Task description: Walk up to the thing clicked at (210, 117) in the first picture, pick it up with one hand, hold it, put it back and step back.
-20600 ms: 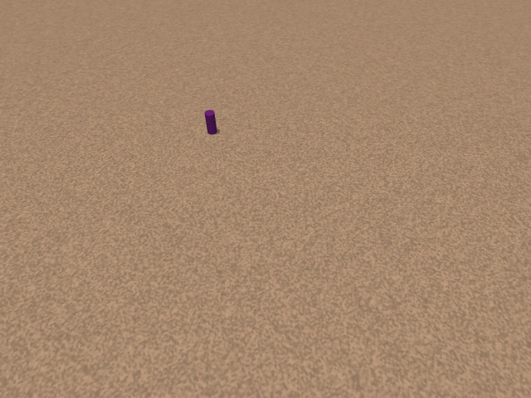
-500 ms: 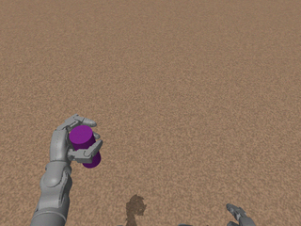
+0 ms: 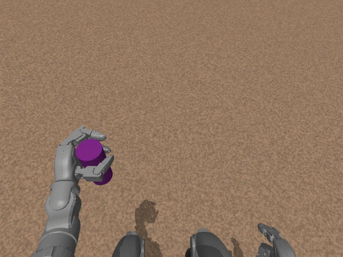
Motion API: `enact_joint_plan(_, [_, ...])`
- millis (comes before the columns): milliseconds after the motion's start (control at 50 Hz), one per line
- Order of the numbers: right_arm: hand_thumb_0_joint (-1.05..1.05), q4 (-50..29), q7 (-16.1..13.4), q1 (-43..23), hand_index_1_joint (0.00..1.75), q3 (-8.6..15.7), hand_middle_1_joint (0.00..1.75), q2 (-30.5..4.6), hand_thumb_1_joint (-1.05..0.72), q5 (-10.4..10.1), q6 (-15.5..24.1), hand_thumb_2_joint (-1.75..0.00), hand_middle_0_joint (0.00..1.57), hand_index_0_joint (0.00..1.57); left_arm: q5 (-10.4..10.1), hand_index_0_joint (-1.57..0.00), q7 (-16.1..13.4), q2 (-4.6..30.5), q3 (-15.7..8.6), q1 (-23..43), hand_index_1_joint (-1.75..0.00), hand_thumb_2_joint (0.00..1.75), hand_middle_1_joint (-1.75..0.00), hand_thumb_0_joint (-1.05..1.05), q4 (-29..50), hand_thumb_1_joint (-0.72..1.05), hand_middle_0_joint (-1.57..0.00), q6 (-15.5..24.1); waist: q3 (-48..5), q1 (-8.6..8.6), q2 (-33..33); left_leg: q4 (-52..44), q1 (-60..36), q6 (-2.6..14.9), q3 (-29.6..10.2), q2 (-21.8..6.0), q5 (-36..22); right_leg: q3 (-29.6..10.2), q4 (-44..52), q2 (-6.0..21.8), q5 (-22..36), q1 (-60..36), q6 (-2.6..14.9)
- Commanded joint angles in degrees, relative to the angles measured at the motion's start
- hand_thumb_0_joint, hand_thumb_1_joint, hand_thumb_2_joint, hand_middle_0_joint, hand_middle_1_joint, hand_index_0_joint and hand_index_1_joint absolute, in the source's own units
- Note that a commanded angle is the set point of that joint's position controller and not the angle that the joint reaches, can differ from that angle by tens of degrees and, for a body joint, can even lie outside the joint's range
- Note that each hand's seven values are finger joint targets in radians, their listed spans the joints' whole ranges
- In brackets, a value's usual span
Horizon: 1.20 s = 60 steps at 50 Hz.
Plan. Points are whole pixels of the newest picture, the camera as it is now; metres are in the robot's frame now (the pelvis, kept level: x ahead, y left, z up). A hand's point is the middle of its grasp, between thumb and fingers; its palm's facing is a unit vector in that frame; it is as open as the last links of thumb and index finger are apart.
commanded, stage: crouch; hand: left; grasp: from the side
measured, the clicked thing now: (96, 163) +0.35 +0.18 -0.03
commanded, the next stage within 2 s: lower in 1.46 s
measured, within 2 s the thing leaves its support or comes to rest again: neither
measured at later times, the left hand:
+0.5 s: hand (111, 181) +0.37 +0.19 -0.26, palm faces +0.06 -1.00 -0.03, open 7.7 cm
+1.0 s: hand (116, 188) +0.40 +0.20 -0.42, palm faces +0.10 -1.00 -0.03, open 7.7 cm
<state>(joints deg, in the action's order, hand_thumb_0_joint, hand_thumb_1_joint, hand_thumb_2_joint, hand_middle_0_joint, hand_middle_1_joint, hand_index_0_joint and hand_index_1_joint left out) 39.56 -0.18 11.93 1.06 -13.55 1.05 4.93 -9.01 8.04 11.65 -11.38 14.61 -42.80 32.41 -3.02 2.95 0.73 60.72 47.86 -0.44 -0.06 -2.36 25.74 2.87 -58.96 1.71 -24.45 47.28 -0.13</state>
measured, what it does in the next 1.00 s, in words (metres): lowers itself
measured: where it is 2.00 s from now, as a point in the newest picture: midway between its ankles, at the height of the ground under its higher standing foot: outside the picture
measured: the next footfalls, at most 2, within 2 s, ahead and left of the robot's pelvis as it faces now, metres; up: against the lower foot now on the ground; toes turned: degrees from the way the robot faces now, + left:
none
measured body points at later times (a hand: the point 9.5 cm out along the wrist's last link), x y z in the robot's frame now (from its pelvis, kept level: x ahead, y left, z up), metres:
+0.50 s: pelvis -0.03 +0.00 -0.21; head +0.15 +0.02 +0.20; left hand +0.37 +0.24 -0.25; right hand +0.09 -0.26 -0.35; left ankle +0.04 +0.12 -0.67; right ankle +0.04 -0.13 -0.67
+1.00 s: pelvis -0.06 +0.00 -0.35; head +0.16 +0.04 +0.04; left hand +0.39 +0.25 -0.41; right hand +0.02 -0.27 -0.47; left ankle +0.04 +0.12 -0.67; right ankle +0.04 -0.13 -0.67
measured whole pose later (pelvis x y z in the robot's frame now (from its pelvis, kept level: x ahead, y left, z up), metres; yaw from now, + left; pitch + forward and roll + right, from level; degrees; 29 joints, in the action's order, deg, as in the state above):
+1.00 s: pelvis -0.06 +0.00 -0.35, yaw -4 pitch +30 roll -5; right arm 44.0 5.1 4.6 -4.4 -16.1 7.8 2.1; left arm -4.7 10.4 25.0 -27.0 38.7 -66.9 46.0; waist -2.7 9.8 1.9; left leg 135.1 126.0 -0.4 -5.5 -1.8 39.4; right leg 3.9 -131.1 2.5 -37.0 124.0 0.3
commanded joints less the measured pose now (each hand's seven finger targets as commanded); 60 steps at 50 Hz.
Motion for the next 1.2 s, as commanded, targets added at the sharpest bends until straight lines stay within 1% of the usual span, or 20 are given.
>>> enact_joint_plan(0, [0.0, -4.58, 0.32, 1.08, 0.3, 3.15, 0.3, -8.6, -0.89, 0.79, 1.82, -0.9, 0.2, 0.2, -1.81, -1.34, 1.69, 9.66, -4.36, 21.94, -1.4, 1.22, -1.41, 0.0, 10.25, 0.35, -1.32, 11.21, -24.84, 0.47, -3.71, 2.74, 0.75, 0.98, -1.57, 2.52, -4.88, -1.09, -2.97, -1.64, 6.43, 2.75, 1.61])
enact_joint_plan(120, [0.0, -3.99, 0.78, 1.51, 0.3, 3.3, 0.3, -10.49, -0.89, 1.36, 1.69, -0.9, 0.2, 0.2, -1.79, -1.31, 2.9, 11.62, -5.19, 25.94, -1.36, 1.21, -1.36, 0.0, 5.99, 0.36, -1.3, 15.46, -33.88, 0.98, -5.13, 14.68, 10.73, 0.95, -2.72, 2.53, -4.2, -1.46, -14.84, -1.74, 4.03, 15.88, 2.07])
enact_joint_plan(180, [0.0, -3.76, 0.97, 0.85, 0.3, 3.24, 0.3, -11.06, -0.89, 1.76, 1.21, -0.9, 0.2, 0.2, -2.0, -1.29, 2.98, 13.52, -7.42, 25.53, -1.35, 1.21, -1.35, 0.0, 5.26, 0.38, -1.29, 15.97, -37.28, -0.29, -6.75, 19.13, 14.26, 0.82, -2.91, 2.48, -5.58, -1.39, -20.04, -1.77, 3.96, 20.85, 2.34])
enact_joint_plan(200, [0.0, -3.42, 1.2, 1.21, 0.3, 3.17, 0.3, -11.3, -0.89, 1.85, 1.01, -0.91, 0.2, 0.2, -1.84, -1.28, 3.23, 12.53, -6.18, 26.98, -1.35, 1.22, -1.34, 0.0, 4.96, 0.38, -1.28, 16.15, -38.32, 0.7, -7.28, 20.43, 14.87, 0.66, -3.41, 2.41, -6.21, -0.92, -22.01, -1.78, 4.25, 23.25, 2.58])
enact_joint_plan(220, [0.0, -3.41, 1.26, 0.92, 0.3, 3.14, 0.3, -11.32, -0.89, 2.07, 0.82, -0.91, 0.2, 0.2, -2.11, -1.28, 2.78, 15.4, -9.02, 29.08, -1.35, 1.23, -1.34, 0.0, 7.16, 0.39, -1.28, 16.71, -39.73, -0.5, -8.31, 21.9, 16.56, 0.59, -3.06, 2.52, -6.37, -1.3, -23.38, -1.74, 4.34, 23.36, 2.51])
enact_joint_plan(280, [0.0, -2.36, 1.81, 1.1, 0.3, 3.19, 0.3, -11.65, -0.91, 2.32, 0.67, -0.91, 0.2, 0.2, -2.29, -1.29, 3.47, 11.94, -6.5, 28.77, -1.37, 1.26, -1.37, 0.0, 4.47, 0.43, -1.29, 16.53, -42.01, 1.39, -6.17, 26.7, 20.14, 0.98, -3.55, 2.46, -7.91, -0.91, -27.93, -1.86, 5.87, 27.41, 2.47])
enact_joint_plan(360, [0.0, -1.2, 2.23, 1.0, 0.3, 3.11, 0.3, -11.8, -0.9, 2.99, 0.35, -0.91, 0.2, 0.2, -0.8, -1.29, 3.21, 15.03, -8.73, 31.49, -1.38, 1.28, -1.38, 0.0, 1.63, 0.43, -1.29, 17.27, -42.37, 1.75, -6.21, 31.43, 26.84, 1.01, -3.32, 2.31, -2.57, -1.06, -32.54, -1.77, 1.14, 33.09, 2.52])
enact_joint_plan(400, [0.0, -0.82, 2.66, 0.84, 0.3, 2.83, 0.3, -11.95, -0.9, 3.33, 0.37, -0.91, 0.2, 0.2, -0.73, -1.28, 3.38, 14.71, -8.47, 33.31, -1.38, 1.27, -1.37, 0.0, 1.03, 0.41, -1.28, 17.81, -43.97, 2.31, -6.61, 34.54, 28.47, 1.0, -3.36, 2.36, -2.86, -0.74, -35.73, -1.74, 1.23, 35.84, 2.62])
enact_joint_plan(420, [0.0, -0.65, 2.78, 0.87, 0.3, 2.78, 0.3, -12.13, -0.9, 3.43, 0.41, -0.91, 0.2, 0.2, -0.85, -1.28, 3.25, 15.91, -10.45, 33.27, -1.38, 1.28, -1.37, 0.0, -0.07, 0.42, -1.28, 18.06, -45.09, 1.77, -6.29, 36.29, 29.52, 1.15, -3.1, 2.43, -3.1, -0.72, -37.01, -1.73, 1.17, 36.87, 2.56])
enact_joint_plan(460, [0.0, -0.44, 2.99, 0.35, 0.3, 2.22, 0.3, -12.05, -0.91, 3.78, 0.31, -0.91, 0.2, 0.2, -0.4, -1.28, 3.2, 16.56, -10.57, 36.34, -1.39, 1.28, -1.38, 0.0, -1.58, 0.41, -1.28, 18.76, -43.56, 2.8, -7.11, 38.61, 33.02, 1.13, -3.05, 2.46, -0.86, -0.44, -39.57, -1.71, -0.65, 40.55, 2.65])
enact_joint_plan(500, [0.0, 0.23, 3.25, 0.23, 0.3, 1.81, 0.3, -11.92, -0.91, 4.28, 0.22, -0.91, 0.2, 0.2, 0.1, -1.27, 2.61, 19.34, -13.26, 37.2, -1.39, 1.29, -1.38, 0.0, -2.78, 0.42, -1.27, 19.74, -43.74, 2.23, -6.58, 41.41, 37.33, 1.13, -2.3, 2.59, 0.94, -0.98, -41.55, -1.56, -2.1, 40.75, 2.38])
enact_joint_plan(540, [0.0, 0.37, 3.62, 0.33, 0.3, 1.44, 0.3, -11.76, -0.91, 4.67, 0.08, -0.91, 0.2, 0.2, 0.41, -1.27, 2.39, 18.8, -12.95, 37.56, -1.4, 1.31, -1.39, 0.0, -3.91, 0.4, -1.28, 20.33, -44.52, 2.69, -6.1, 43.62, 40.28, 1.09, -1.9, 2.62, 2.31, -1.28, -43.27, -1.6, -3.37, 41.05, 2.23])
enact_joint_plan(620, [0.0, 1.0, 3.97, 0.16, 0.3, 1.21, 0.3, -12.63, -0.91, 5.25, -0.15, -0.91, 0.2, 0.2, 1.62, -1.25, 2.23, 22.57, -14.56, 42.24, -1.4, 1.32, -1.38, 0.0, -2.76, 0.4, -1.26, 21.11, -46.05, 3.26, -9.65, 47.26, 42.33, 0.96, -1.43, 2.62, 3.37, -0.6, -47.58, -1.65, -3.73, 45.24, 2.45])
enact_joint_plan(680, [0.0, 1.58, 4.21, 0.44, 0.3, 0.95, 0.3, -12.87, -0.92, 5.56, -0.5, -0.91, 0.2, 0.2, 1.96, -1.24, 2.25, 21.38, -13.84, 43.9, -1.38, 1.31, -1.37, 0.0, -4.79, 0.4, -1.25, 20.9, -45.08, 4.64, -9.76, 49.8, 44.95, 0.85, -1.3, 2.45, 5.0, 0.01, -50.15, -1.65, -4.5, 47.62, 2.4])
enact_joint_plan(720, [0.0, 1.78, 4.2, 0.16, 0.3, 0.8, 0.3, -13.47, -0.91, 5.81, -0.64, -0.91, 0.2, 0.2, 2.08, -1.23, 2.2, 22.29, -14.53, 43.96, -1.36, 1.29, -1.35, 0.0, -6.65, 0.37, -1.23, 20.55, -44.4, 4.7, -10.74, 51.3, 45.66, 0.84, -1.27, 2.45, 6.32, 0.63, -51.88, -1.63, -5.31, 50.07, 2.36])
enact_joint_plan(740, [0.0, 1.97, 4.16, 0.3, 0.3, 0.66, 0.3, -13.69, -0.91, 5.9, -0.75, -0.91, 0.2, 0.2, 2.01, -1.22, 1.84, 24.57, -16.1, 45.88, -1.35, 1.28, -1.34, 0.0, -4.99, 0.37, -1.22, 20.78, -44.72, 4.33, -11.16, 52.01, 46.79, 0.81, -1.08, 2.46, 7.51, 0.85, -52.65, -1.66, -6.2, 50.33, 2.33])
enact_joint_plan(900, [0.0, 1.97, 4.63, 0.27, 0.3, -1.19, 0.3, -15.2, -0.91, 6.8, -1.99, -0.91, 0.2, 0.2, 2.77, -1.22, 2.14, 26.82, -17.76, 43.25, -1.34, 1.27, -1.33, 0.0, -10.58, 0.39, -1.23, 19.91, -42.46, 5.34, -10.5, 57.6, 52.62, 0.83, -1.87, 2.38, 6.65, 2.55, -57.94, -1.9, -4.85, 52.68, 1.94])
enact_joint_plan(1020, [0.0, 1.94, 5.08, -0.51, 0.3, -2.5, 0.3, -16.54, -0.91, 7.46, -2.62, -0.91, 0.2, 0.2, 2.86, -1.23, 2.93, 27.94, -17.81, 45.3, -1.34, 1.27, -1.34, 0.0, -9.93, 0.43, -1.23, 20.28, -37.33, 6.86, -12.55, 59.63, 55.42, 0.61, -3.25, 2.07, 8.67, 4.21, -61.06, -2.1, -5.92, 57.15, 2.06])
enact_joint_plan(1140, [0.0, 2.09, 5.23, -0.68, 0.3, -3.75, 0.3, -17.56, -0.9, 8.31, -3.08, -0.91, 0.2, 0.2, 2.68, -1.24, 3.29, 31.07, -19.1, 44.66, -1.34, 1.27, -1.34, 0.0, -9.67, 0.46, -1.23, 20.75, -37.62, 7.14, -13.11, 62.59, 56.54, 0.69, -3.6, 1.87, 7.87, 4.77, -62.62, -2.44, -4.65, 56.31, 1.7])
enact_joint_plan(1180, [0.0, 1.73, 5.43, -1.22, 0.3, -4.14, 0.3, -17.94, -0.9, 8.75, -3.29, -0.91, 0.2, 0.2, 2.73, -1.23, 3.39, 30.38, -18.63, 43.62, -1.34, 1.27, -1.33, 0.0, -11.01, 0.46, -1.23, 20.65, -36.71, 7.69, -13.68, 63.21, 56.49, 0.6, -3.99, 1.71, 7.75, 5.18, -63.2, -2.55, -4.68, 57.33, 1.69])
